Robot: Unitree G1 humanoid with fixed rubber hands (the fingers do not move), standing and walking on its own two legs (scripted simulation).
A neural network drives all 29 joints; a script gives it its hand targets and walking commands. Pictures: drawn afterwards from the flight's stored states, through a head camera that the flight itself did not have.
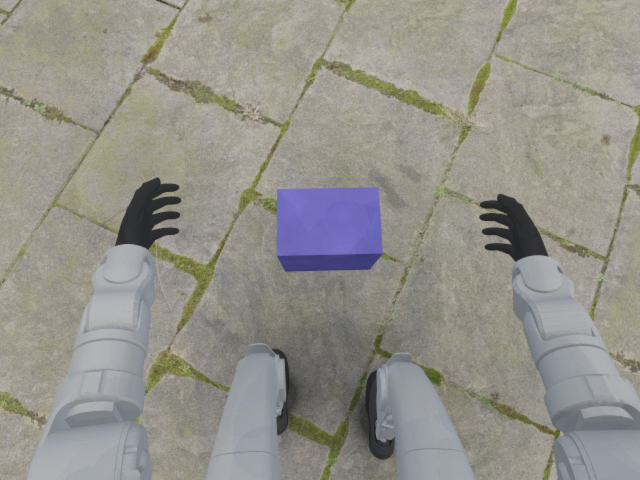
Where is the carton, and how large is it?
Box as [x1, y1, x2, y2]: [277, 187, 382, 271]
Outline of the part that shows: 378,187 277,189 277,256 285,271 369,269 382,253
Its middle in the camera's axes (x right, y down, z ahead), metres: +0.02 -0.01 +0.99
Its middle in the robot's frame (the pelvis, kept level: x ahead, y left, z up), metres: +0.52 +0.00 -0.57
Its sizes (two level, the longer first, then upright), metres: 0.235 0.157 0.227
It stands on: the floor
